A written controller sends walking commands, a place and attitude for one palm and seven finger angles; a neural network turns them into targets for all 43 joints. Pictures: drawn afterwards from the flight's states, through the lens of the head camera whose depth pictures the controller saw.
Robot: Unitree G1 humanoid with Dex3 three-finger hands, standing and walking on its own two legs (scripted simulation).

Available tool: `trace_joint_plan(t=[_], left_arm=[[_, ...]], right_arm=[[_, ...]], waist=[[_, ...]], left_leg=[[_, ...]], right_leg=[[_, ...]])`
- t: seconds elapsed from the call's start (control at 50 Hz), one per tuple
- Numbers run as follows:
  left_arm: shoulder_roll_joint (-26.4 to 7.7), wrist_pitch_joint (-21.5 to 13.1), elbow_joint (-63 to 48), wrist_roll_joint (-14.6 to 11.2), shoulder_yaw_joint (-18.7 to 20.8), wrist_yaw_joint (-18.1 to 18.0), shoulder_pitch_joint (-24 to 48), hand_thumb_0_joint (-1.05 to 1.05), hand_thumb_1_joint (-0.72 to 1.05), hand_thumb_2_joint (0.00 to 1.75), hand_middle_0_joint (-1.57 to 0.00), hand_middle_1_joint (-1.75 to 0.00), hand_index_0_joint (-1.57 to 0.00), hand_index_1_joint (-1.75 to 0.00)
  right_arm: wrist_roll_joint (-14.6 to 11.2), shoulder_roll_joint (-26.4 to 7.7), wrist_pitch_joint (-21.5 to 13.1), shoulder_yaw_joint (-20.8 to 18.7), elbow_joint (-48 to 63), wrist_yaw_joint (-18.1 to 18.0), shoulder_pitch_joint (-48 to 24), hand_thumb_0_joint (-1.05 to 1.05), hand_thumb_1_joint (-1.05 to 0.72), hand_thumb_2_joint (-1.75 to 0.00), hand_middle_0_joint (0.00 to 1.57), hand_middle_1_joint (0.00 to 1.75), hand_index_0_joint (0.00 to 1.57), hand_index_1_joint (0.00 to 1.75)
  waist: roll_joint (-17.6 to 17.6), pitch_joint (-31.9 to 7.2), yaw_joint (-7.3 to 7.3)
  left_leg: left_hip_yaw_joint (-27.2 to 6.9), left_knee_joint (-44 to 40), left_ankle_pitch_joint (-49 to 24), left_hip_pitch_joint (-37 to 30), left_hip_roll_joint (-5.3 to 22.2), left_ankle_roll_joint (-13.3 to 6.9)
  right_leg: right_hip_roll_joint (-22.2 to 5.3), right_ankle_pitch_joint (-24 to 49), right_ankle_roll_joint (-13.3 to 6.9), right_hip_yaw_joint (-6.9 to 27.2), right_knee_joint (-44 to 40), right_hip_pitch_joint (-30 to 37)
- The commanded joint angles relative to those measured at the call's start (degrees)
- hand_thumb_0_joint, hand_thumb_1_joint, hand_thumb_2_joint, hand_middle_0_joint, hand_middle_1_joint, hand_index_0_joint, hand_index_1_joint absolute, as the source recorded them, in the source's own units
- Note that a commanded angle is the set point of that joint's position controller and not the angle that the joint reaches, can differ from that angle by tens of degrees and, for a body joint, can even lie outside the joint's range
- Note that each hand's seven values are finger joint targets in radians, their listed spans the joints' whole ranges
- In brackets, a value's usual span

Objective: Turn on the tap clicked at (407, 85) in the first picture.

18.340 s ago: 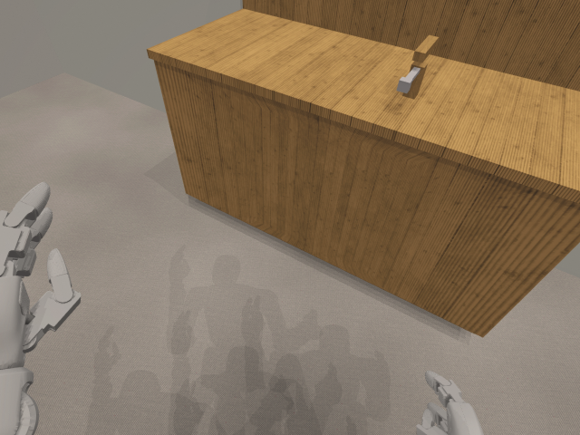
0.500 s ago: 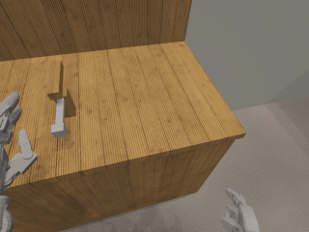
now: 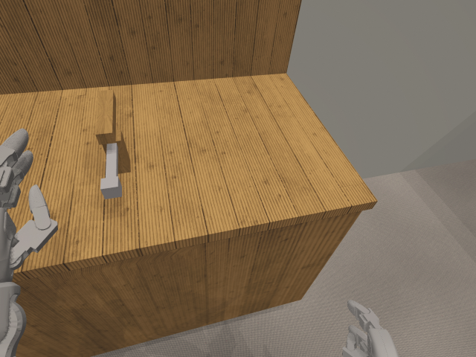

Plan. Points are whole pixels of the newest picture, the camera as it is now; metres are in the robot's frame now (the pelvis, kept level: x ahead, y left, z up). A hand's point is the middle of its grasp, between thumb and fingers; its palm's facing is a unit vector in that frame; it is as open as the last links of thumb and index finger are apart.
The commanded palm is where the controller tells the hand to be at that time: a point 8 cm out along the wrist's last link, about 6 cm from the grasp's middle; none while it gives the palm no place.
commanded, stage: shuffle to correct the standing spot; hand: left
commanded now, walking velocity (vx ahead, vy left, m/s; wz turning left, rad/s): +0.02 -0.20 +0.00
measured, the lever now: (111, 187) +0.35 +0.27 +0.07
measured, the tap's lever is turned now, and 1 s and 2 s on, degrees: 0 0 0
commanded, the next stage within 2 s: come to a stop and stand still in 0.28 s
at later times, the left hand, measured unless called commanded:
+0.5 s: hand (102, 223) +0.23 +0.21 +0.16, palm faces +0.35 -0.86 -0.36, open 7.4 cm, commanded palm +0.17 +0.24 +0.18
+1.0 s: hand (70, 228) +0.22 +0.25 +0.15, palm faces +0.35 -0.86 -0.37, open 7.4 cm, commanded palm +0.17 +0.29 +0.18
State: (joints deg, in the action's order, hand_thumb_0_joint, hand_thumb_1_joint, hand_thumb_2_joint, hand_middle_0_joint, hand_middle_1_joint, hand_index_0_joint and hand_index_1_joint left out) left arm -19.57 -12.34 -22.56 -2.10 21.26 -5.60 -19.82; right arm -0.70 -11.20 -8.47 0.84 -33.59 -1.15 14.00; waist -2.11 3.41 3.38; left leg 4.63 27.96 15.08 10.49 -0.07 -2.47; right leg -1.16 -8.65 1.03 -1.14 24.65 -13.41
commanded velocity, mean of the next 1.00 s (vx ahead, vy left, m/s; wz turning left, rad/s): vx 0.00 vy -0.06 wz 0.00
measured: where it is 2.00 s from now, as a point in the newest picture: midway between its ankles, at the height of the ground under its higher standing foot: outside the picture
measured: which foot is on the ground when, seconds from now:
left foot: down 0.00-1.00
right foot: down 0.00-1.00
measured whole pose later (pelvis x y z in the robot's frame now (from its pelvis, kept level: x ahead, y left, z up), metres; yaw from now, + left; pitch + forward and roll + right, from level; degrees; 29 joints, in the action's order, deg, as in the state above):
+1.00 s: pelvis +0.01 +0.01 +0.00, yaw +1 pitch -2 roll -1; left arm -20.9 -13.8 -24.2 -2.5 18.5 -4.3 -24.9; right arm -0.7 -9.1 -9.7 1.5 -34.1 -0.4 13.9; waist -1.8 3.7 1.5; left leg 4.3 28.7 16.2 10.9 -1.2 -3.1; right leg -2.4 -10.8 1.9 -1.3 26.8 -14.2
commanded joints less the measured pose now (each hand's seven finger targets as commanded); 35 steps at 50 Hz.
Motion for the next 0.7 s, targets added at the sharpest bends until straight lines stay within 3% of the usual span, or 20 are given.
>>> trace_joint_plan(t=[0.0,0.04,0.06,0.1,0.14,0.16,0.22,0.24,0.28,0.36,0.42,0.44,0.46,0.52,0.54,0.56,0.64,0.66,0.68], left_arm=[[-7.2,-3.2,-11.5,0.6,1.0,-0.5,10.1,0.00,0.90,0.90,-0.20,-0.30,-0.20,-0.30],[-9.1,-2.9,-11.9,0.7,2.8,-0.6,9.1,0.00,0.90,0.90,-0.20,-0.30,-0.20,-0.30],[-7.8,-2.8,-11.4,0.6,1.8,-0.5,8.5,0.00,0.90,0.90,-0.20,-0.30,-0.20,-0.30],[-8.9,-2.9,-13.3,0.4,2.8,-0.4,8.5,0.00,0.90,0.90,-0.20,-0.30,-0.20,-0.30],[-11.6,-2.8,-14.9,0.2,5.6,-0.4,6.4,0.00,0.90,0.90,-0.20,-0.30,-0.20,-0.30],[-9.8,-2.8,-15.2,-0.3,4.3,-0.1,5.7,0.00,0.90,0.90,-0.20,-0.30,-0.20,-0.30],[-10.9,-2.7,-17.0,-1.0,5.9,0.5,3.7,0.00,0.90,0.90,-0.20,-0.30,-0.20,-0.30],[-11.9,-2.6,-18.1,-1.2,6.8,0.6,2.9,0.00,0.90,0.90,-0.20,-0.30,-0.20,-0.30],[-11.3,-2.5,-18.2,-1.6,6.4,0.9,2.1,0.00,0.90,0.90,-0.20,-0.30,-0.20,-0.30],[-10.7,-2.0,-17.1,-2.1,6.3,1.2,-0.1,0.00,0.90,0.90,-0.20,-0.30,-0.20,-0.30],[-11.0,-2.1,-17.9,-2.2,6.6,0.4,-1.1,0.00,0.90,0.90,-0.20,-0.30,-0.20,-0.30],[-11.5,-1.9,-18.2,-2.2,7.1,-0.2,-2.2,0.00,0.90,0.90,-0.20,-0.30,-0.20,-0.30],[-10.0,-1.8,-16.9,-2.3,5.6,-0.5,-2.7,0.00,0.90,0.90,-0.20,-0.30,-0.20,-0.30],[-11.2,-1.6,-17.4,-1.8,6.2,-1.5,-3.0,0.00,0.90,0.90,-0.20,-0.30,-0.20,-0.30],[-12.6,-1.4,-17.6,-1.7,7.5,-2.0,-3.3,0.00,0.90,0.90,-0.20,-0.30,-0.20,-0.30],[-10.8,-1.3,-16.7,-1.6,5.9,-2.0,-3.6,0.00,0.90,0.90,-0.20,-0.30,-0.20,-0.30],[-11.4,-1.4,-16.3,-1.2,6.0,-2.3,-1.9,0.00,0.90,0.90,-0.20,-0.30,-0.20,-0.30],[-54.8,-6.9,-28.7,7.2,36.6,-1.3,53.4,0.00,0.90,0.90,-0.20,-0.30,-0.20,-0.30],[-21.0,-4.7,3.8,1.9,15.0,1.3,22.1,0.00,0.90,0.90,-0.20,-0.30,-0.20,-0.30]], right_arm=[[-0.6,-7.3,-3.6,-3.0,9.8,0.2,-6.7,0.00,-0.90,-0.90,0.20,0.30,0.20,0.30],[-0.8,-6.9,-3.2,-2.9,10.0,0.7,-7.2,0.00,-0.90,-0.90,0.20,0.30,0.20,0.30],[-0.6,-6.9,-2.9,-3.0,10.2,0.8,-6.8,0.00,-0.90,-0.90,0.20,0.30,0.20,0.30],[-0.6,-7.0,-2.7,-3.3,10.5,1.2,-6.7,0.00,-0.90,-0.90,0.20,0.30,0.20,0.30],[-0.5,-6.9,-2.6,-3.4,10.8,1.4,-6.8,0.00,-0.90,-0.90,0.20,0.30,0.20,0.30],[-0.3,-6.8,-2.5,-3.5,11.0,1.3,-6.3,0.00,-0.90,-0.90,0.20,0.30,0.20,0.30],[-0.2,-7.0,-2.4,-4.2,11.3,1.3,-5.6,0.00,-0.90,-0.90,0.20,0.30,0.20,0.30],[-0.3,-6.9,-2.5,-4.1,11.4,1.3,-6.1,0.00,-0.90,-0.90,0.20,0.30,0.20,0.30],[-0.2,-7.1,-2.4,-4.5,11.5,1.1,-5.6,0.00,-0.90,-0.90,0.20,0.30,0.20,0.30],[0.0,-7.3,-2.0,-4.6,11.3,0.6,-5.5,0.00,-0.90,-0.90,0.20,0.30,0.20,0.30],[-0.2,-7.2,-2.2,-4.5,11.3,0.2,-5.8,0.00,-0.90,-0.90,0.20,0.30,0.20,0.30],[-0.4,-7.0,-2.2,-4.0,11.0,-0.1,-6.6,0.00,-0.90,-0.90,0.20,0.30,0.20,0.30],[-0.2,-6.7,-2.0,-3.5,10.5,-0.2,-6.2,0.00,-0.90,-0.90,0.20,0.30,0.20,0.30],[-0.1,-7.0,-2.0,-3.4,10.0,-1.0,-6.7,0.00,-0.90,-0.90,0.20,0.30,0.20,0.30],[-0.2,-7.2,-1.8,-3.3,9.5,-1.3,-7.5,0.00,-0.90,-0.90,0.20,0.30,0.20,0.30],[0.0,-7.1,-1.7,-3.2,9.3,-1.4,-7.1,0.00,-0.90,-0.90,0.20,0.30,0.20,0.30],[-0.2,-7.7,-2.0,-3.3,8.9,-1.9,-8.0,0.00,-0.90,-0.90,0.20,0.30,0.20,0.30],[2.9,-8.2,-4.3,-4.0,6.0,-2.1,1.6,0.00,-0.90,-0.90,0.20,0.30,0.20,0.30],[1.3,-3.3,-3.7,-2.2,4.1,-2.1,-3.0,0.00,-0.90,-0.90,0.20,0.30,0.20,0.30]], waist=[[8.0,-4.0,-1.65],[8.1,-4.2,-1.62],[7.6,-4.3,-1.76],[8.0,-4.6,-1.79],[7.6,-5.7,-1.80],[7.2,-6.5,-2.02],[6.2,-8.8,-2.06],[7.3,-9.3,-2.13],[7.6,-9.8,-2.15],[5.6,-9.7,-2.37],[3.8,-10.9,-2.28],[4.0,-10.9,-2.33],[2.5,-10.6,-2.51],[0.0,-8.1,-2.39],[0.7,-7.8,-2.38],[-0.3,-7.9,-2.56],[3.5,-6.9,-2.17],[-3.6,-1.1,-0.86],[-2.6,-12.0,-2.03]], left_leg=[[-8.1,-13.3,8.5,8.6,8.5,0.4],[-8.2,-12.8,7.0,8.3,9.0,0.5],[-8.4,-12.2,6.7,8.8,9.0,0.4],[-7.7,-10.5,4.1,8.4,8.7,0.6],[-6.7,-8.4,-1.7,6.2,8.1,1.1],[-6.5,-7.1,-4.3,5.7,7.9,1.2],[-5.5,-2.8,-13.2,2.5,7.8,1.8],[-5.1,-2.3,-16.2,1.2,7.6,2.1],[-5.3,-1.6,-18.1,1.1,8.3,2.1],[-4.7,-0.3,-14.7,1.8,8.2,1.9],[-3.1,1.4,-5.3,2.3,4.7,2.0],[-3.0,1.7,-3.3,1.4,3.4,1.9],[-2.8,2.0,-1.0,1.7,2.3,1.9],[-3.5,2.3,1.5,1.4,0.9,1.5],[-3.9,1.5,0.6,0.9,1.2,1.4],[-4.1,0.5,-0.5,0.8,1.5,1.3],[-5.1,-5.1,-3.9,-0.1,3.4,1.1],[-1.6,1.1,-6.5,7.1,3.7,1.5],[-3.2,-1.9,-5.4,3.3,0.0,1.2]], right_leg=[[1.2,-4.2,-1.1,0.4,1.4,6.0],[1.3,-3.6,-1.0,0.0,1.6,6.0],[1.3,-3.4,-1.1,-0.2,1.3,6.1],[1.4,-1.9,-1.3,-0.1,0.8,6.3],[1.4,1.2,-1.4,-0.4,0.2,6.1],[1.3,2.6,-1.5,-0.4,0.1,6.3],[0.6,8.8,-1.9,0.5,0.1,6.1],[0.7,10.7,-2.0,0.1,0.4,5.7],[0.6,11.6,-1.9,0.1,1.2,5.9],[-0.1,11.5,-2.1,1.0,0.7,4.9],[-2.8,10.1,-3.2,5.7,-2.0,5.5],[-3.8,8.5,-3.5,7.4,-3.7,4.3],[-4.6,3.6,-3.5,8.2,-5.7,3.6],[-6.3,-7.0,-3.7,11.2,-10.9,0.3],[-6.4,-7.5,-3.9,10.8,-11.2,-0.1],[-6.1,-7.4,-3.7,9.6,-10.7,0.6],[-3.4,-2.9,-2.2,6.2,-8.4,2.2],[-2.3,3.3,2.1,7.1,-9.3,-1.2],[-5.6,5.8,-3.8,6.6,-5.5,5.0]])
